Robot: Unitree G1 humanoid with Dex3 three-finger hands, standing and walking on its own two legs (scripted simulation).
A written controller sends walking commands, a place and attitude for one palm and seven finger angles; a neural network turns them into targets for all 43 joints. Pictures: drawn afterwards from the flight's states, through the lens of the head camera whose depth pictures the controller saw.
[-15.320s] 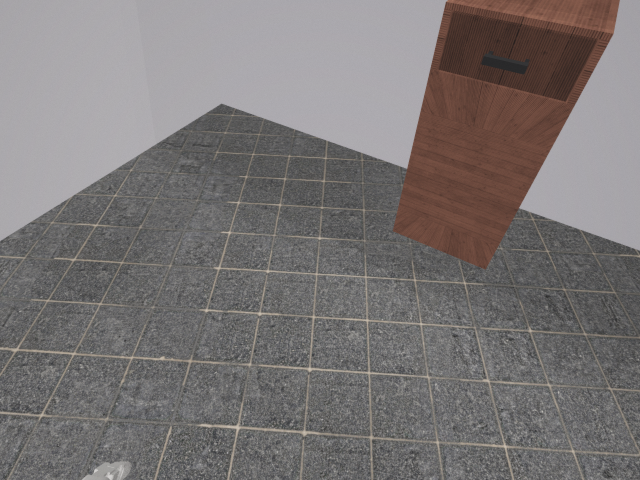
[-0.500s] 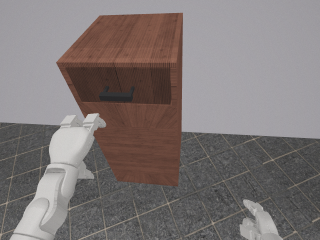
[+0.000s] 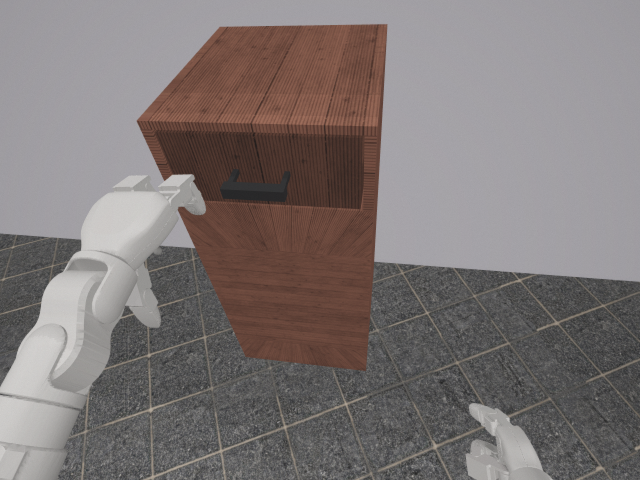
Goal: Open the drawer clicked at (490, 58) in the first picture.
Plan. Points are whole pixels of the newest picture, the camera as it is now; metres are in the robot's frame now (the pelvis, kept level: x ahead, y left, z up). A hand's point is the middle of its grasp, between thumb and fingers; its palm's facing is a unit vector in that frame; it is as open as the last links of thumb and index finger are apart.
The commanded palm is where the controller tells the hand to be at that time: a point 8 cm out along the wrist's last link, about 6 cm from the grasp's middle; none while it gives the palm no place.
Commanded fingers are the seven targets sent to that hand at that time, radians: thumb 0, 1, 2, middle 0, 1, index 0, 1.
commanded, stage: raise the hand with hooked fingers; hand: left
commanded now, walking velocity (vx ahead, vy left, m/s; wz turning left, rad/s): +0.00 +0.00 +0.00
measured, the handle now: (257, 183) +0.57 +0.21 +0.04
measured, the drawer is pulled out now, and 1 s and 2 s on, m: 0.00 0.00 0.00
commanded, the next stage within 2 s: move the hooked fingers above the handle in 0.22 s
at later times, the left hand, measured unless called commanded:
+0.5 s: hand (183, 265) +0.31 +0.22 +0.12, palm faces +0.00 -0.04 -1.00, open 13.9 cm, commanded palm +0.31 +0.23 +0.20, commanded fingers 0.00 -0.50 0.30 -0.30 -1.20 -0.30 -1.20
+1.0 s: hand (226, 223) +0.40 +0.20 +0.11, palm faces -0.01 -0.06 -1.00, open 13.8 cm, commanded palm +0.39 +0.22 +0.18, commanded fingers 0.00 -0.50 0.30 -0.30 -1.20 -0.30 -1.20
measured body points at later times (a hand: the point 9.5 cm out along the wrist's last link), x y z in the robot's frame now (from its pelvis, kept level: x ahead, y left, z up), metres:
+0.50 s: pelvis -0.02 -0.02 +0.00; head +0.00 -0.06 +0.45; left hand +0.31 +0.22 +0.17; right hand +0.19 -0.23 -0.11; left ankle +0.01 +0.07 -0.74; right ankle +0.02 -0.12 -0.74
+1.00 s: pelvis +0.01 -0.03 -0.01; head +0.05 -0.06 +0.44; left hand +0.40 +0.20 +0.16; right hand +0.15 -0.29 -0.13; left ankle +0.01 +0.07 -0.74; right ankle +0.02 -0.12 -0.74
